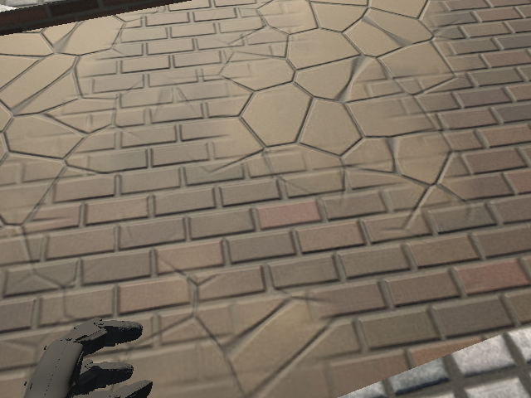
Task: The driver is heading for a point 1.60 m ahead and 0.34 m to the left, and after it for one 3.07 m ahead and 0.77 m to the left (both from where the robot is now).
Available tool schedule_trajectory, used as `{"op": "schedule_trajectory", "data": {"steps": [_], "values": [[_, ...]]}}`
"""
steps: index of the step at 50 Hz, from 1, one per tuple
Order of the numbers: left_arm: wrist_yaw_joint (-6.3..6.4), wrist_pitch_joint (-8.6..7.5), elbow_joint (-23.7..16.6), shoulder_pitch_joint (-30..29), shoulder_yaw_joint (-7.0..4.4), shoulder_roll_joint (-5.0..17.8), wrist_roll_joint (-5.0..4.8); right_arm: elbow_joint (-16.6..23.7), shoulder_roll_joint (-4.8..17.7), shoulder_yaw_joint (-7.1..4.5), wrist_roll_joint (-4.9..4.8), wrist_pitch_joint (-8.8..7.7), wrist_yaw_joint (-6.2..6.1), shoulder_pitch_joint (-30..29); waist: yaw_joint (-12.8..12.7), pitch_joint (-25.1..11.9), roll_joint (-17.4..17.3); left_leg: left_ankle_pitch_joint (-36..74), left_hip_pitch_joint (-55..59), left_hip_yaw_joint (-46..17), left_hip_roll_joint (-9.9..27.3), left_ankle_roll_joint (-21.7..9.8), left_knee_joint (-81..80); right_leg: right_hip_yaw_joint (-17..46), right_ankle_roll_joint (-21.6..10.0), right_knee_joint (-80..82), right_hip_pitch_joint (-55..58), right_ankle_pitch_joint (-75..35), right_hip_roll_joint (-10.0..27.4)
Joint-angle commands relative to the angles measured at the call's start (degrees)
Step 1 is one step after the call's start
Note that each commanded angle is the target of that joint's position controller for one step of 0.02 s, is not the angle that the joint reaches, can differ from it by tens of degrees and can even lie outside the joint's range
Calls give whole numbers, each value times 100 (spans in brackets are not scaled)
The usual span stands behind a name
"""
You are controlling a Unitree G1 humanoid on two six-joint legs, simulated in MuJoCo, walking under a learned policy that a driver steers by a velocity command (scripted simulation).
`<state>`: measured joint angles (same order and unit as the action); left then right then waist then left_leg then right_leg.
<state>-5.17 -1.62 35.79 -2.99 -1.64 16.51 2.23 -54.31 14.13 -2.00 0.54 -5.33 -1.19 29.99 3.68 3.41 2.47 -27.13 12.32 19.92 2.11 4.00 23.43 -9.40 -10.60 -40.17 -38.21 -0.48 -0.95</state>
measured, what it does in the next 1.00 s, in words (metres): goes down, turning left: right foot, then left foot 0.11 m lower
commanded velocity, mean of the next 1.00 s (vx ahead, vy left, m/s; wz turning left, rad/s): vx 0.16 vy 0.00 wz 0.29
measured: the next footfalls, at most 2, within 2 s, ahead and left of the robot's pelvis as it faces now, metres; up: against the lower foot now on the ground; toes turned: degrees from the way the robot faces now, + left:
right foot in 0.02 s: +0.24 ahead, -0.02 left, +0.00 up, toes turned -6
left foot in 0.78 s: +0.51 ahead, +0.24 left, -0.11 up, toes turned +25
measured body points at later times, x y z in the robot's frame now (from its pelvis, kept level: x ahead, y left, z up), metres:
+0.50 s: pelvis +0.25 +0.03 +0.01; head +0.28 +0.02 +0.46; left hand +0.34 +0.29 -0.11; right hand +0.35 -0.23 -0.11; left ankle +0.44 +0.21 -0.69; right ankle +0.20 -0.02 -0.71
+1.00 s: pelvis +0.45 +0.12 -0.08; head +0.49 +0.14 +0.36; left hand +0.49 +0.42 -0.19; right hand +0.70 -0.07 -0.19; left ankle +0.48 +0.24 -0.82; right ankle +0.52 -0.02 -0.65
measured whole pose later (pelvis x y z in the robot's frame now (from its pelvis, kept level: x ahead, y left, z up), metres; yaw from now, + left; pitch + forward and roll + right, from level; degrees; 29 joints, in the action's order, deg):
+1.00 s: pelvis +0.45 +0.12 -0.08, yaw +23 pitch +3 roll -1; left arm 5.0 -0.1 39.0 8.8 -0.9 14.2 -0.2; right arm -42.9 16.3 -1.7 1.0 1.6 -0.2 7.1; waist -1.1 2.1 -0.5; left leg -7.6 -24.2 -1.7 -2.3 -3.8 28.4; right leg 2.9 5.9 -90.3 -48.6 23.3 2.0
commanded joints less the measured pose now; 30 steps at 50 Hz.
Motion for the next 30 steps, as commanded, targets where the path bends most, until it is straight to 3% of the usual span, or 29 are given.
{"op": "schedule_trajectory", "data": {"steps": [1,2,3,4,5,6,7,8,9,10,12,13,14,15,16,17,19,21,25,30], "values": [[264,-61,745,3009,-395,768,9,723,1436,-341,-54,49,-52,-866,-1702,-1084,-438,6026,-2341,-485,1077,-309,3734,498,-298,646,4239,-221,-530],[257,-171,1613,4637,-348,963,319,213,720,-27,1197,-109,591,724,-1098,-2657,284,-16,-4593,-1044,184,380,6799,2361,-914,-406,8048,-4152,595],[225,-206,1411,4904,-604,1849,216,1035,487,35,671,-299,724,466,-1319,-3950,221,-680,-5812,-2845,-350,592,7558,5051,-1957,172,9131,-4403,1810],[195,-449,1416,3837,-626,1535,196,1626,707,114,169,-491,614,-1478,-1655,-1288,-180,-298,-7621,-3385,-238,549,7184,4891,-1543,904,7058,-2954,1833],[125,-642,1294,2782,-477,1118,137,1771,916,89,97,-515,397,-1766,-1162,-502,-881,-216,-6991,-3235,-35,365,6376,4106,-1355,1106,5162,-2595,1613],[55,-663,1284,2024,-323,671,72,1668,1043,64,320,-369,162,-1133,-473,-762,-1033,-91,-5926,-3036,233,169,5920,3613,-1397,1477,3807,-2533,1526],[-24,-716,1156,1566,-244,571,63,1468,1021,64,414,-185,9,-600,45,-749,-751,9,-4717,-2955,559,132,5533,3330,-1465,1918,2178,-3215,1469],[-112,-744,898,1117,-184,488,33,1427,947,104,365,-11,-27,-525,359,-491,-557,-69,-4036,-2890,763,173,5368,3212,-1415,2329,901,-3450,1514],[-134,-772,817,981,-184,481,-18,1340,1024,111,298,57,-18,-421,349,-705,-711,273,-3673,-2808,874,247,4828,2989,-1314,2540,601,-3022,1383],[-115,-804,819,1105,-201,591,-25,1296,882,137,313,85,47,-466,330,-801,-817,773,-3467,-2645,865,256,4411,2622,-1106,2480,439,-2945,1167],[-48,-805,777,1164,-208,720,86,1069,186,300,373,171,331,-397,355,-785,-673,2044,-2913,-2378,783,196,3897,1593,-314,2142,161,-2926,544],[23,-807,749,1251,-222,811,153,1022,218,262,366,193,463,-455,282,-701,-527,2571,-2823,-2340,701,149,3886,1359,32,2067,217,-2869,437],[205,-853,780,1583,-209,778,97,1182,523,124,325,116,497,-896,-28,-685,-356,3145,-3462,-2487,571,153,3576,1374,28,2025,952,-2347,449],[306,-851,867,1823,-152,640,72,1198,694,35,248,69,496,-1143,-159,-657,-185,3268,-4073,-2670,616,201,3309,1508,64,1886,1793,-2160,679],[360,-827,963,2138,-109,545,92,1229,747,-5,167,31,470,-1362,-324,-573,-117,3288,-4724,-2905,644,240,3055,1668,65,1768,2596,-2165,954],[389,-779,1044,2468,-117,577,78,1217,759,-33,163,-5,422,-1530,-500,-486,-171,3578,-5155,-3016,634,220,2561,1578,-16,1685,3220,-1973,1065],[450,-667,1186,3106,-155,634,84,1312,629,-3,248,-64,357,-2073,-893,-245,-49,3801,-6118,-2960,636,129,1983,1689,-339,1552,4279,-1970,1373],[533,-546,1234,3400,-103,423,57,1260,436,76,355,-100,365,-2382,-1087,-152,-175,4290,-6507,-2846,650,42,1152,1611,-550,1217,4632,-1454,1392],[563,-443,1160,3187,-45,342,85,1155,253,173,431,-36,516,-2404,-925,-124,-112,4189,-5964,-2362,653,-85,896,1472,-693,1115,3948,-1233,1472],[724,-486,1239,3009,8,225,191,1141,289,209,406,136,643,-2464,-730,42,-259,3985,-5496,-2224,794,-218,768,1232,-299,967,3542,-465,1624]]}}
Over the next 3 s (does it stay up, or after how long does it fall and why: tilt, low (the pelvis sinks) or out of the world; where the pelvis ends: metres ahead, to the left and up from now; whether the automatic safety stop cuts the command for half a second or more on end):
stays up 0.77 0.24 -0.11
